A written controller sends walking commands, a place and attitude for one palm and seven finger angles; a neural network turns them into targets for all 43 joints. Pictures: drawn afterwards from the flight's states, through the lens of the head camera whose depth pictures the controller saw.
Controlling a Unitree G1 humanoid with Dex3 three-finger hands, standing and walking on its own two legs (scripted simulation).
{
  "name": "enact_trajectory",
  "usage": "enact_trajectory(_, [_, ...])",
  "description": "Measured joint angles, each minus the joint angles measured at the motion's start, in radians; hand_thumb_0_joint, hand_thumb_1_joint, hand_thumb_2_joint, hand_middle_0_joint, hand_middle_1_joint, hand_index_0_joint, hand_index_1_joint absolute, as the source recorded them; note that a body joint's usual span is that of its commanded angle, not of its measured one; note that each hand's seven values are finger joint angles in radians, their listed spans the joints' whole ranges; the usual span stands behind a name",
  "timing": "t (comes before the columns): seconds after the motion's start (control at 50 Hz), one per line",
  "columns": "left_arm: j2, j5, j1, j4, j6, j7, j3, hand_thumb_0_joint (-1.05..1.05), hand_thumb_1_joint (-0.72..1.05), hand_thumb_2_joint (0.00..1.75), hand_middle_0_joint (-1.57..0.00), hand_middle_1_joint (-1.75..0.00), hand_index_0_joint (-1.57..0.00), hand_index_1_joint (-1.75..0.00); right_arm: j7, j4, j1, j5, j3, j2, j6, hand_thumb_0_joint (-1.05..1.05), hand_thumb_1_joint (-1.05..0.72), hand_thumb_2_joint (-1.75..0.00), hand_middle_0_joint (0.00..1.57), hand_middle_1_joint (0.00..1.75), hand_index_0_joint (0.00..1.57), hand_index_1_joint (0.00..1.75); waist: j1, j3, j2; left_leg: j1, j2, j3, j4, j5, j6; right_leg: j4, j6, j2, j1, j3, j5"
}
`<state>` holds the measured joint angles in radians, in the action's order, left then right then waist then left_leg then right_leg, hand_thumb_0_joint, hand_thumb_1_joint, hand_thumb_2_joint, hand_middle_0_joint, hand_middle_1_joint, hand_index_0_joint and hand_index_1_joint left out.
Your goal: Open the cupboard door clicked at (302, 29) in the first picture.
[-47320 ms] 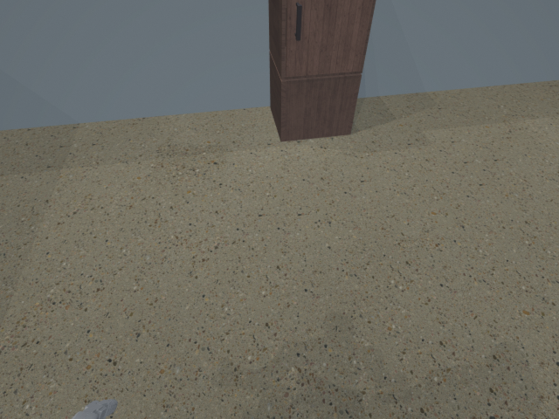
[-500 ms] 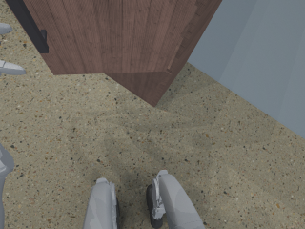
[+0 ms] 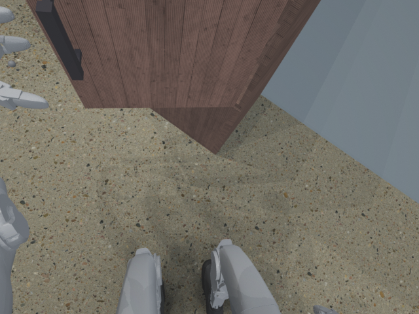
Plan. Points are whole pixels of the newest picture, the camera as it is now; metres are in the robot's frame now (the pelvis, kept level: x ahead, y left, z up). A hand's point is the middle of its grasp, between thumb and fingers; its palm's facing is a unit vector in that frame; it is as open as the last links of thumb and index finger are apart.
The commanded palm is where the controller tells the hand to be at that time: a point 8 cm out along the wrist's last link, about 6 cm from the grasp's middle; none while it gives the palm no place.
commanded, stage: move the hooked fingers beside the handle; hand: left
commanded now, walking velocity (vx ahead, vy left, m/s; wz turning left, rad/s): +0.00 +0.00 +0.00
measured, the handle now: (64, 37) +0.57 +0.21 +0.06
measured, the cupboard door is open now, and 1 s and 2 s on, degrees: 41 41 41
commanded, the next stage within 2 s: slide the fingers in behind the handle in 0.02 s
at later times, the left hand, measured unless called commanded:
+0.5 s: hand (35, 69) +0.51 +0.25 +0.05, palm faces +0.04 -1.00 -0.02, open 13.9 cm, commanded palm +0.50 +0.28 +0.05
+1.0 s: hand (60, 66) +0.52 +0.22 +0.05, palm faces +0.03 -1.00 -0.01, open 13.9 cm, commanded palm +0.50 +0.25 +0.05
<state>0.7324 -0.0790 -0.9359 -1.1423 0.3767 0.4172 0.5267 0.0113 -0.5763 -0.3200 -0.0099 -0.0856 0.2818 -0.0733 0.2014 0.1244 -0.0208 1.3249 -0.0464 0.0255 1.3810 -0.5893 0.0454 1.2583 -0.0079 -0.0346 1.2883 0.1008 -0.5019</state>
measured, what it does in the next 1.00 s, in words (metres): stands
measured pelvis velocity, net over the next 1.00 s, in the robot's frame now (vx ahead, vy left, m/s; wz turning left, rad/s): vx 0.00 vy -0.01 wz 0.01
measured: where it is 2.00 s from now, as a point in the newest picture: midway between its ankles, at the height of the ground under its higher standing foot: (185, 307)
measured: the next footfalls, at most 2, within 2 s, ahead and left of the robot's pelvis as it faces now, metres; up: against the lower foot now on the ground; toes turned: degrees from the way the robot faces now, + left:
none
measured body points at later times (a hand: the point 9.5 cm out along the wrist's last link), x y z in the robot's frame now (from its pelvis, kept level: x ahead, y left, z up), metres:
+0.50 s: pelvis -0.01 +0.00 +0.00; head +0.17 +0.04 +0.41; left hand +0.51 +0.30 +0.05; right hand +0.02 -0.27 -0.10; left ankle +0.02 +0.09 -0.60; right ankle +0.04 -0.12 -0.60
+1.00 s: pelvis +0.00 -0.01 +0.00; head +0.17 +0.03 +0.42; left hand +0.51 +0.27 +0.06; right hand +0.03 -0.27 -0.10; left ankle +0.02 +0.09 -0.60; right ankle +0.04 -0.12 -0.60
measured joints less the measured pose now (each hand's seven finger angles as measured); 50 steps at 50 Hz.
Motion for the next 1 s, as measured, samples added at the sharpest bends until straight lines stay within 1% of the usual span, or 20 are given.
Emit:
enact_trajectory(0.08, [-0.002, -0.012, 0.004, -0.006, -0.013, 0.019, -0.02, -0.01, -0.5, 0.3, -0.3, -1.2, -0.3, -1.2, 0.0, -0.007, -0.006, 0.004, -0.002, -0.003, -0.006, 0.0, -0.9, -0.9, 0.21, 0.3, 0.21, 0.3, -0.01, 0.003, -0.003, -0.008, 0.002, 0.001, -0.006, 0.003, 0.001, -0.007, 0.001, 0.002, -0.009, 0.001, 0.002])
enact_trajectory(0.14, [-0.006, -0.016, -0.001, -0.028, -0.021, 0.025, -0.034, -0.01, -0.5, 0.3, -0.3, -1.2, -0.3, -1.2, 0.003, -0.01, -0.011, 0.005, -0.005, -0.003, -0.006, 0.0, -0.9, -0.9, 0.21, 0.3, 0.21, 0.3, -0.012, 0.004, -0.005, -0.01, 0.005, 0.002, -0.008, 0.006, 0.002, -0.008, 0.001, 0.004, -0.012, 0.001, 0.004])
enact_trajectory(0.2, [-0.018, -0.018, -0.007, -0.03, -0.017, 0.016, -0.046, -0.01, -0.5, 0.3, -0.3, -1.2, -0.3, -1.2, 0.005, -0.013, -0.012, 0.003, -0.004, -0.002, -0.001, 0.0, -0.9, -0.9, 0.21, 0.3, 0.21, 0.3, -0.011, 0.005, -0.005, -0.005, 0.007, 0.003, -0.006, 0.007, 0.002, -0.005, 0.001, 0.006, -0.008, 0.003, 0.004])
enact_trajectory(0.3, [-0.053, -0.02, -0.003, -0.004, 0.015, -0.005, -0.047, -0.01, -0.5, 0.3, -0.3, -1.2, -0.3, -1.2, 0.002, -0.022, -0.011, -0.002, 0.003, -0.004, 0.003, 0.0, -0.9, -0.9, 0.21, 0.3, 0.21, 0.3, -0.006, 0.011, -0.002, 0.0, 0.007, 0.003, -0.001, 0.008, 0.0, 0.001, 0.0, 0.006, -0.002, 0.003, 0.004])
enact_trajectory(0.38, [-0.065, -0.009, -0.004, -0.01, 0.007, -0.025, -0.051, -0.01, -0.5, 0.3, -0.3, -1.2, -0.3, -1.2, -0.001, -0.017, -0.01, -0.002, 0.005, -0.002, -0.001, 0.0, -0.9, -0.9, 0.21, 0.3, 0.21, 0.3, 0.0, 0.008, -0.004, -0.003, 0.006, 0.001, -0.001, 0.009, 0.0, 0.002, -0.001, 0.005, -0.004, 0.001, 0.006])
enact_trajectory(0.46, [-0.069, 0.001, 0.0, -0.02, 0.003, -0.046, -0.049, -0.01, -0.5, 0.3, -0.3, -1.2, -0.3, -1.2, -0.002, -0.012, -0.013, -0.002, 0.003, -0.002, -0.001, 0.0, -0.9, -0.9, 0.21, 0.3, 0.21, 0.3, 0.003, 0.007, -0.006, -0.007, 0.004, -0.004, -0.004, 0.011, 0.0, 0.002, -0.001, 0.004, -0.004, -0.004, 0.007])
enact_trajectory(0.52, [-0.068, 0.002, -0.001, -0.019, 0.012, -0.057, -0.04, -0.01, -0.5, 0.3, -0.3, -1.2, -0.31, -1.2, -0.003, -0.014, -0.015, -0.003, 0.001, -0.004, 0.003, 0.0, -0.9, -0.9, 0.21, 0.3, 0.21, 0.3, 0.004, 0.006, -0.006, -0.006, 0.003, -0.005, -0.003, 0.01, 0.0, 0.005, -0.002, 0.002, -0.001, -0.005, 0.007])
enact_trajectory(0.6, [-0.06, -0.005, -0.007, -0.022, 0.023, -0.058, -0.037, -0.01, -0.5, 0.3, -0.3, -1.2, -0.3, -1.2, -0.003, -0.018, -0.016, -0.003, 0.0, -0.008, 0.004, 0.0, -0.9, -0.9, 0.21, 0.3, 0.21, 0.3, 0.005, 0.005, -0.004, -0.004, 0.001, -0.005, 0.0, 0.009, -0.002, 0.01, -0.004, 0.001, 0.002, -0.005, 0.005])
enact_trajectory(0.66, [-0.064, -0.01, -0.005, -0.016, 0.022, -0.052, -0.056, -0.01, -0.5, 0.3, -0.3, -1.2, -0.3, -1.2, -0.005, -0.022, -0.02, -0.002, 0.003, -0.009, 0.003, 0.0, -0.9, -0.9, 0.21, 0.3, 0.21, 0.3, 0.0, 0.007, -0.006, -0.002, 0.002, -0.003, 0.0, 0.008, -0.004, 0.01, -0.005, 0.002, 0.003, -0.003, 0.004])
enact_trajectory(0.72, [-0.081, -0.015, -0.006, -0.014, 0.013, -0.051, -0.077, -0.01, -0.5, 0.3, -0.3, -1.2, -0.3, -1.2, -0.005, -0.028, -0.021, -0.002, 0.006, -0.008, 0.003, 0.0, -0.9, -0.9, 0.21, 0.3, 0.21, 0.3, -0.006, 0.008, -0.009, -0.003, 0.005, -0.001, -0.002, 0.008, -0.004, 0.009, -0.005, 0.004, 0.001, -0.002, 0.002])
enact_trajectory(0.76, [-0.096, -0.018, -0.006, -0.014, 0.009, -0.054, -0.078, -0.01, -0.5, 0.3, -0.3, -1.2, -0.3, -1.2, -0.004, -0.031, -0.019, -0.002, 0.008, -0.008, 0.003, 0.0, -0.9, -0.9, 0.21, 0.3, 0.21, 0.3, -0.008, 0.01, -0.009, -0.004, 0.006, -0.001, -0.004, 0.009, -0.004, 0.008, -0.005, 0.005, 0.0, -0.002, 0.001])
enact_trajectory(0.82, [-0.116, -0.017, -0.003, -0.006, 0.012, -0.073, -0.081, -0.01, -0.5, 0.3, -0.3, -1.2, -0.3, -1.2, -0.005, -0.032, -0.016, -0.004, 0.012, -0.009, 0.007, 0.0, -0.9, -0.9, 0.21, 0.3, 0.21, 0.3, -0.006, 0.013, -0.008, -0.006, 0.007, -0.003, -0.007, 0.009, -0.004, 0.007, -0.005, 0.006, -0.001, -0.004, 0.001])
enact_trajectory(0.92, [-0.154, -0.007, 0.013, 0.024, 0.033, -0.107, -0.088, -0.01, -0.5, 0.3, -0.3, -1.2, -0.3, -1.2, -0.012, -0.032, -0.012, -0.01, 0.021, -0.013, 0.008, 0.0, -0.9, -0.9, 0.21, 0.3, 0.21, 0.3, -0.006, 0.017, -0.011, -0.019, 0.007, -0.006, -0.015, 0.008, -0.006, 0.002, -0.006, 0.006, -0.01, -0.007, -0.001])
enact_trajectory(1.0, [-0.17, -0.002, 0.02, 0.014, 0.036, -0.125, -0.095, -0.01, -0.5, 0.3, -0.3, -1.2, -0.3, -1.2, -0.018, -0.027, -0.012, -0.009, 0.022, -0.016, 0.001, 0.0, -0.9, -0.9, 0.21, 0.3, 0.21, 0.3, -0.007, 0.019, -0.013, -0.037, 0.007, -0.01, -0.024, 0.007, -0.006, -0.002, -0.006, 0.005, -0.025, -0.011, -0.003])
